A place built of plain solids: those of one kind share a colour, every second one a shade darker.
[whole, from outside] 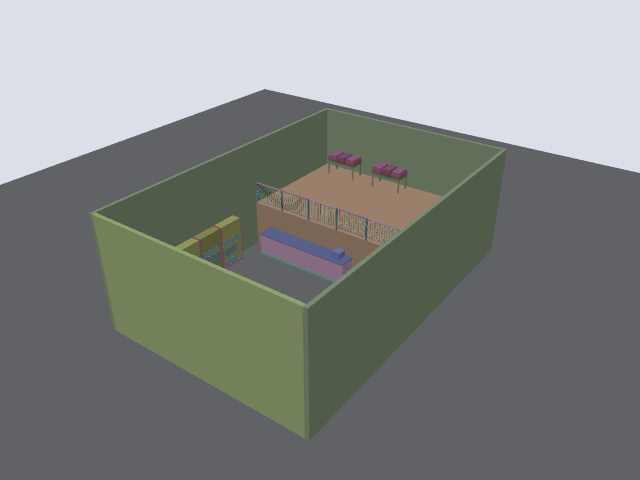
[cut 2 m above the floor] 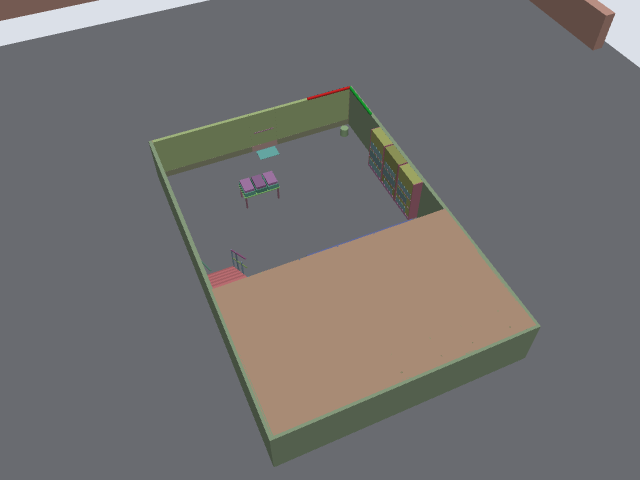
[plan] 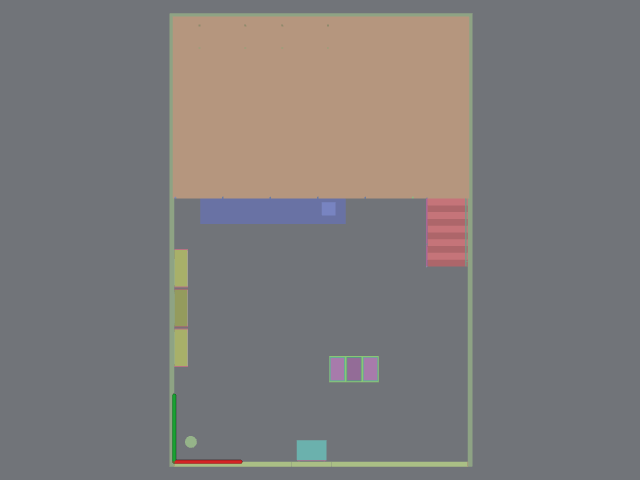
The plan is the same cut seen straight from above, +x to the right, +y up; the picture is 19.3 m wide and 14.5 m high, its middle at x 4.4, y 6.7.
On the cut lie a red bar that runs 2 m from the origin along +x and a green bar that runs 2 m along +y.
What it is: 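A record shop at street level behind a glazed front, one room two levels high, with a raised rear level reached by one straight flight, fitted out in the 1990s to 2020s; 8.9 x 13.4 m, 4.88 m high throughout; its front glazed onto the street; the raised level 2.04 m over the floor, over the rear 5.5 m, open to the hall behind a guard 1.0 m high along its edge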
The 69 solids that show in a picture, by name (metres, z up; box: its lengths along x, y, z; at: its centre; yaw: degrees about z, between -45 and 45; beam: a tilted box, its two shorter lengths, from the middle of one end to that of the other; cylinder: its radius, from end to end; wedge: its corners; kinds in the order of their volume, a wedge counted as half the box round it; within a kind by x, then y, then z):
{
 "upper_1": {"box": [8.96, 5.5, 2.08], "at": [4.43, 10.7, 0.99]},
 "street_hedge_1": {"box": [0.6, 15.85, 2.25], "at": [-14.7, -8.07, 1.07]},
 "street_hedge_2": {"box": [38.86, 0.6, 2.25], "at": [4.43, -16.3, 1.07]},
 "wall_1": {"box": [0.15, 13.7, 4.93], "at": [-0.07, 6.7, 2.42]},
 "wall_2": {"box": [9.16, 0.15, 4.93], "at": [4.43, 13.47, 2.42]},
 "wall_3": {"box": [0.15, 13.7, 4.93], "at": [8.94, 6.7, 2.42]},
 "window_wall_1": {"box": [3.55, 0.15, 4.93], "at": [1.77, -0.07, 2.42]},
 "window_wall_2": {"box": [1.2, 0.15, 4.93], "at": [4.15, -0.07, 2.42]},
 "window_wall_3": {"box": [4.11, 0.15, 4.93], "at": [6.8, -0.07, 2.42]},
 "stair_step_1": {"box": [1.26, 0.41, 0.23], "at": [8.28, 6.11, 0.07]},
 "stair_step_2": {"box": [1.26, 0.41, 0.42], "at": [8.28, 6.31, 0.16]},
 "stair_step_3": {"box": [1.26, 0.41, 0.6], "at": [8.28, 6.51, 0.25]},
 "stair_step_4": {"box": [1.26, 0.41, 0.79], "at": [8.28, 6.72, 0.34]},
 "stair_step_5": {"box": [1.26, 0.41, 0.97], "at": [8.28, 6.92, 0.44]},
 "stair_step_6": {"box": [1.26, 0.41, 1.16], "at": [8.28, 7.13, 0.53]},
 "stair_step_7": {"box": [1.26, 0.41, 1.34], "at": [8.28, 7.33, 0.62]},
 "stair_step_8": {"box": [1.26, 0.41, 1.53], "at": [8.28, 7.54, 0.71]},
 "stair_step_9": {"box": [1.26, 0.41, 1.72], "at": [8.28, 7.75, 0.81]},
 "stair_step_10": {"box": [1.26, 0.51, 1.9], "at": [8.28, 8.0, 0.9]},
 "counter_1": {"box": [4.36, 0.7, 1.05], "at": [2.98, 7.59, 0.47]},
 "shelves_body_1": {"box": [0.4, 1.16, 2.1], "at": [0.2, 3.44, 1.0]},
 "shelves_body_2": {"box": [0.4, 1.16, 2.1], "at": [0.2, 4.64, 1.0]},
 "shelves_body_3": {"box": [0.4, 1.16, 2.1], "at": [0.2, 5.84, 1.0]},
 "shelves_goods_1": {"box": [0.41, 0.99, 0.34], "at": [0.2, 3.42, 1.26]},
 "shelves_goods_2": {"box": [0.41, 1.04, 0.37], "at": [0.2, 3.44, 0.8]},
 "shelves_goods_3": {"box": [0.41, 1.05, 0.34], "at": [0.2, 3.45, 0.3]},
 "shelves_goods_4": {"box": [0.41, 1.01, 0.38], "at": [0.2, 4.62, 0.8]},
 "shelves_goods_5": {"box": [0.41, 0.74, 0.29], "at": [0.2, 4.63, 0.28]},
 "shelves_goods_6": {"box": [0.41, 0.88, 0.27], "at": [0.2, 4.63, 1.22]},
 "shelves_goods_7": {"box": [0.41, 0.77, 0.27], "at": [0.2, 5.72, 0.27]},
 "shelves_goods_8": {"box": [0.41, 0.74, 0.33], "at": [0.2, 5.72, 0.77]},
 "shelves_goods_9": {"box": [0.41, 0.99, 0.27], "at": [0.2, 5.81, 1.22]},
 "bin_1": {"box": [0.46, 0.74, 0.2], "at": [4.92, 2.8, 0.76]},
 "bin_2": {"box": [0.46, 0.74, 0.2], "at": [5.42, 2.8, 0.76]},
 "bin_3": {"box": [0.46, 0.74, 0.2], "at": [5.92, 2.8, 0.76]},
 "upper_bin_1": {"box": [0.46, 0.74, 0.2], "at": [1.95, 12.84, 2.79]},
 "upper_bin_2": {"box": [0.46, 0.74, 0.2], "at": [3.95, 12.84, 2.79]},
 "upper_bin_3": {"box": [0.46, 0.74, 0.2], "at": [4.45, 12.84, 2.79]},
 "upper_sleeves_1": {"box": [0.41, 0.68, 0.12], "at": [0.95, 12.84, 2.96]},
 "upper_sleeves_2": {"box": [0.41, 0.68, 0.12], "at": [1.45, 12.84, 2.96]},
 "upper_sleeves_3": {"box": [0.41, 0.68, 0.12], "at": [1.95, 12.84, 2.96]},
 "upper_sleeves_4": {"box": [0.41, 0.68, 0.12], "at": [3.45, 12.84, 2.96]},
 "upper_sleeves_5": {"box": [0.41, 0.68, 0.12], "at": [3.95, 12.84, 2.96]},
 "upper_sleeves_6": {"box": [0.41, 0.68, 0.12], "at": [4.45, 12.84, 2.96]},
 "stallriser_1": {"box": [3.55, 0.05, 0.35], "at": [1.77, -0.02, 0.12]},
 "stallriser_2": {"box": [4.11, 0.05, 0.35], "at": [6.8, -0.02, 0.12]},
 "counter_top_1": {"box": [4.4, 0.78, 0.04], "at": [2.98, 7.57, 1.02]},
 "shelves_cheek_1": {"box": [0.41, 0.032, 2.1], "at": [0.21, 4.01, 1.0]},
 "shelves_cheek_2": {"box": [0.41, 0.032, 2.1], "at": [0.21, 5.21, 1.0]},
 "shelves_cheek_3": {"box": [0.41, 0.032, 2.1], "at": [0.21, 5.28, 1.0]},
 "shelves_cheek_4": {"box": [0.41, 0.032, 2.1], "at": [0.21, 6.41, 1.0]},
 "sleeves_1": {"box": [0.41, 0.68, 0.12], "at": [4.92, 2.8, 0.92]},
 "sleeves_2": {"box": [0.41, 0.68, 0.12], "at": [5.42, 2.8, 0.92]},
 "sleeves_3": {"box": [0.41, 0.68, 0.12], "at": [5.92, 2.8, 0.92]},
 "stair_guard_rail_1": {"wedge": [[7.6, 5.9, 1.08], [7.6, 5.9, 1.14], [7.6, 7.95, 2.93], [7.6, 7.95, 2.99], [7.65, 5.9, 1.08], [7.65, 5.9, 1.14], [7.65, 7.95, 2.93], [7.65, 7.95, 2.99]]},
 "shelves_shelf_1": {"box": [0.41, 1.1, 0.18], "at": [0.21, 5.84, 0.04]},
 "stair_wall_rail_1": {"wedge": [[8.79, 5.9, 1.09], [8.79, 5.9, 1.14], [8.79, 7.95, 2.94], [8.79, 7.95, 2.99], [8.82, 5.9, 1.09], [8.82, 5.9, 1.14], [8.82, 7.95, 2.94], [8.82, 7.95, 2.99]]},
 "front_corner_1": {"box": [0.04, 0.17, 4.78], "at": [0.0, -0.07, 2.34]},
 "front_corner_2": {"box": [0.04, 0.17, 4.78], "at": [8.86, -0.07, 2.34]},
 "deck_1": {"box": [1.5, 0.8, 0.04], "at": [5.42, 2.8, 0.64]},
 "upper_deck_1": {"box": [1.5, 0.8, 0.04], "at": [3.95, 12.84, 2.67]},
 "till_1": {"box": [0.42, 0.4, 0.28], "at": [4.66, 7.64, 1.18]},
 "plant_pot_1": {"cylinder": 0.18, "from": [0.5, 0.6, 0.0], "to": [0.5, 0.6, 0.38]},
 "door_mat_1": {"box": [0.9, 0.6, 0.07], "at": [4.15, 0.35, -0.02]},
 "street_door_kick_1": {"box": [1.2, 0.05, 0.35], "at": [4.15, -0.02, 0.12]},
 "upper_guard_rail_1": {"box": [1.43, 0.044, 0.044], "at": [3.62, 7.98, 3.01]},
 "upper_guard_rail_2": {"box": [1.43, 0.044, 0.044], "at": [5.05, 7.98, 3.01]},
 "upper_guard_rail_3": {"box": [1.43, 0.044, 0.044], "at": [6.48, 7.98, 3.01]},
 "counter_kick_1": {"box": [4.36, 0.012, 0.15], "at": [2.98, 7.23, 0.03]}
}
